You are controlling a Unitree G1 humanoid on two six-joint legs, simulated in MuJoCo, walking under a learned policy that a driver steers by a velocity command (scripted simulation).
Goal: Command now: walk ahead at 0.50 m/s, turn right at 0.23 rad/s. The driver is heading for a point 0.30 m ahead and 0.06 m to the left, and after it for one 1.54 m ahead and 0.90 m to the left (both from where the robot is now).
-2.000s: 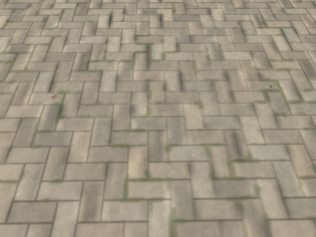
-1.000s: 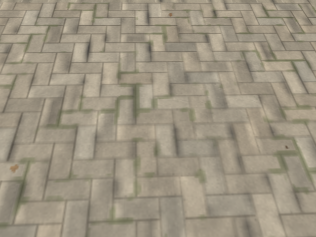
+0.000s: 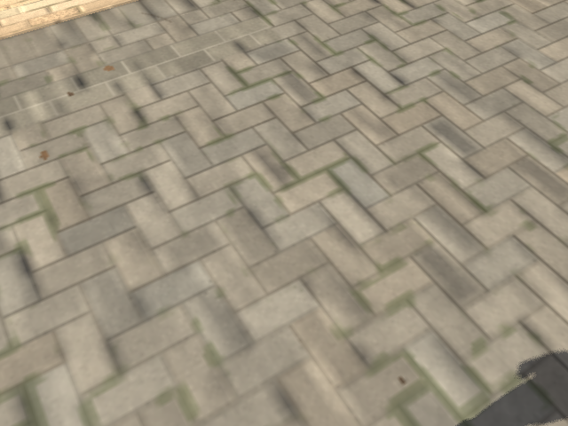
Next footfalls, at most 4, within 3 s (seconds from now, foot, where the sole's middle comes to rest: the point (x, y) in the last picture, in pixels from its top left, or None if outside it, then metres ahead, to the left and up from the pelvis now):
0.40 right None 0.37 -0.14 -0.76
0.92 left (223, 386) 0.57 0.19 -0.76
1.42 right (245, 266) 0.92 0.17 -0.76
1.92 left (102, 269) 0.89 0.56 -0.76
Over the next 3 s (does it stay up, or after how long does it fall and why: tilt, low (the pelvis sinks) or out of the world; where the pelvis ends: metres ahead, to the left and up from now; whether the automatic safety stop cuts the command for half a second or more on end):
stays up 1.32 0.82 0.00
